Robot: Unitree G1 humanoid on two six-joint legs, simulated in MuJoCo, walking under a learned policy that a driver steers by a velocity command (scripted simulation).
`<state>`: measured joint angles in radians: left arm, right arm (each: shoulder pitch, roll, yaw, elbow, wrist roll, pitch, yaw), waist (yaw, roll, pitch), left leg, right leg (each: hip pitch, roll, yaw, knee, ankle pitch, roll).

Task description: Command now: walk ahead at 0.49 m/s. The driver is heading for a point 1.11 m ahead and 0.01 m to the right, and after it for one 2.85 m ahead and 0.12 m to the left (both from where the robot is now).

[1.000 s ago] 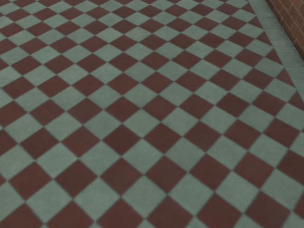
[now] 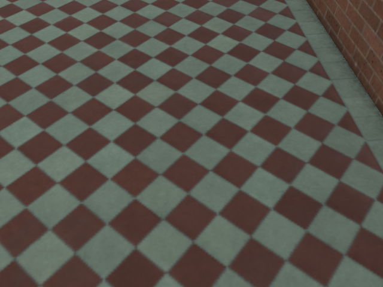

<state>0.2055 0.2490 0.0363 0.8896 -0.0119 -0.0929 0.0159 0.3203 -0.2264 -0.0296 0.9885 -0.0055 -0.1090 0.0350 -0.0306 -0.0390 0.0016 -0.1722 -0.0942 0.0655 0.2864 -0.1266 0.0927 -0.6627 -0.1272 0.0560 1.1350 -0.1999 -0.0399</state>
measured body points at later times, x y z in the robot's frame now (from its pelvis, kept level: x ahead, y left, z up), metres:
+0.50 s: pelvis +0.28 -0.08 +0.00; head +0.29 -0.10 +0.45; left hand +0.33 +0.18 -0.12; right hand +0.37 -0.35 -0.14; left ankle +0.29 +0.08 -0.66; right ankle +0.29 -0.16 -0.74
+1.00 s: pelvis +0.55 -0.01 -0.01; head +0.58 +0.00 +0.44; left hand +0.60 +0.25 -0.15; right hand +0.66 -0.27 -0.13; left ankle +0.61 +0.07 -0.74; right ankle +0.46 -0.16 -0.65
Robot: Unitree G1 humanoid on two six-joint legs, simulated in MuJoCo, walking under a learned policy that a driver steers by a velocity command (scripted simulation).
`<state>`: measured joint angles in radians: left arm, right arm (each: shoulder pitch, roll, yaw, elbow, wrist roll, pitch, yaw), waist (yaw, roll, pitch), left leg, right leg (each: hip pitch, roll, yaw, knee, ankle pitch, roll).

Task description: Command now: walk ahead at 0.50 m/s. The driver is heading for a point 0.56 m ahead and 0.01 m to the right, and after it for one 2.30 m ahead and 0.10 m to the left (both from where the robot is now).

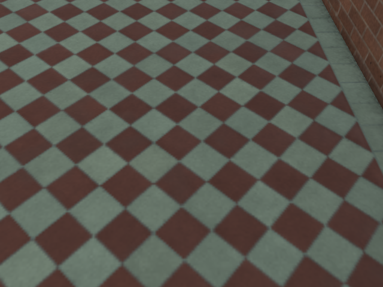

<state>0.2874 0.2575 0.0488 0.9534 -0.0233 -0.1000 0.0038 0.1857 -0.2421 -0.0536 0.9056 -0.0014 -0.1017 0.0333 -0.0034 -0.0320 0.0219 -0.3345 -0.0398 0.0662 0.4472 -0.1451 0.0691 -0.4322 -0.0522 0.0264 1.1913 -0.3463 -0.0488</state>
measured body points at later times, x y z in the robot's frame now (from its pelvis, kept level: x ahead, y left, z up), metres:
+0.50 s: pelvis +0.27 -0.06 -0.01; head +0.31 -0.07 +0.44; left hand +0.44 +0.19 -0.11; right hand +0.26 -0.33 -0.16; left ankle +0.11 +0.08 -0.66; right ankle +0.36 -0.15 -0.74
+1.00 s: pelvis +0.55 -0.02 -0.02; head +0.58 -0.01 +0.43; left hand +0.50 +0.25 -0.16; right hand +0.75 -0.26 -0.11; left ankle +0.67 +0.08 -0.74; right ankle +0.37 -0.15 -0.72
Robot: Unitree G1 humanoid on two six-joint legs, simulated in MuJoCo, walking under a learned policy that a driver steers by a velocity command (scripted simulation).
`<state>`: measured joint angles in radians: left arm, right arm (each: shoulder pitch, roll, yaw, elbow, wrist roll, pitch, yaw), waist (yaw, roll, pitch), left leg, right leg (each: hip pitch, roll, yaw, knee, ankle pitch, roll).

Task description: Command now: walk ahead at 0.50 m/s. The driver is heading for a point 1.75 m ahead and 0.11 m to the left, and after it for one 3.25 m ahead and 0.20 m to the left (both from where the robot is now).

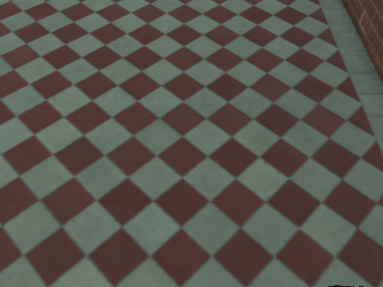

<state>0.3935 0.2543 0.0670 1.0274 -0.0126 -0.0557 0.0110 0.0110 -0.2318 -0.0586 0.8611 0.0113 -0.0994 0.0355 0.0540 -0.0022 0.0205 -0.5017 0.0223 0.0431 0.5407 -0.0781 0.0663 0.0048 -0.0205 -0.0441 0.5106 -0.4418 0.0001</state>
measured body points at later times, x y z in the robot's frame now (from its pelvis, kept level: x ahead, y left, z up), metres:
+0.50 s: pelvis +0.27 -0.01 +0.01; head +0.30 -0.01 +0.46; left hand +0.49 +0.22 -0.09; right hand +0.23 -0.28 -0.13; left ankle +0.12 +0.11 -0.72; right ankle +0.44 -0.13 -0.71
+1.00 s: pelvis +0.55 -0.03 +0.02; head +0.57 -0.02 +0.47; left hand +0.52 +0.24 -0.12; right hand +0.75 -0.26 -0.09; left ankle +0.74 +0.12 -0.68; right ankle +0.44 -0.13 -0.72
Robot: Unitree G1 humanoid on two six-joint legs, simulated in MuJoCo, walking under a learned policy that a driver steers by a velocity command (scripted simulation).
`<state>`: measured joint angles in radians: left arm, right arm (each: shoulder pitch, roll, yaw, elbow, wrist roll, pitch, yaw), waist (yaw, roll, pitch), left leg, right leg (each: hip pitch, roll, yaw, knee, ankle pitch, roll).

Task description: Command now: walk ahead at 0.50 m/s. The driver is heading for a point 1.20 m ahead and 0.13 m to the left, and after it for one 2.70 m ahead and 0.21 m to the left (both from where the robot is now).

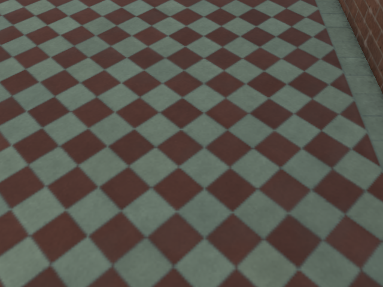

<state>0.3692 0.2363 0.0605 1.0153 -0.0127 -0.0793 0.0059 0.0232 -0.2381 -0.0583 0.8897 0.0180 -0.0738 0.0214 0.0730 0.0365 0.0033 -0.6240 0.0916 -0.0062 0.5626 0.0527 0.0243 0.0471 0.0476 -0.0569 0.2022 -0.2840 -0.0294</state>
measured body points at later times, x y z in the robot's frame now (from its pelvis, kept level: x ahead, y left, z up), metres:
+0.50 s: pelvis +0.28 +0.04 +0.01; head +0.30 +0.05 +0.46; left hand +0.47 +0.29 -0.11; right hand +0.26 -0.22 -0.13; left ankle +0.20 +0.13 -0.74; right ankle +0.48 -0.13 -0.69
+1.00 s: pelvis +0.56 -0.02 +0.01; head +0.58 -0.02 +0.46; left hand +0.56 +0.25 -0.13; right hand +0.73 -0.28 -0.11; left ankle +0.74 +0.17 -0.67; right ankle +0.52 -0.10 -0.74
